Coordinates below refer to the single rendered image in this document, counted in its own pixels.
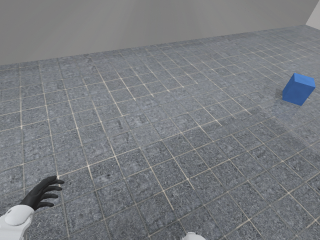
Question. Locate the left robot hand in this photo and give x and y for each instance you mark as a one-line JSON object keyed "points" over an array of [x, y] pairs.
{"points": [[38, 193]]}

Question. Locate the robot right shin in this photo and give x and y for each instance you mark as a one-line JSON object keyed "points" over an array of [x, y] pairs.
{"points": [[191, 233]]}

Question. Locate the carton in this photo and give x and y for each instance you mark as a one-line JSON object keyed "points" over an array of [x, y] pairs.
{"points": [[298, 89]]}

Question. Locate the robot left forearm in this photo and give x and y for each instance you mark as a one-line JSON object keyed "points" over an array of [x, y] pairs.
{"points": [[14, 225]]}

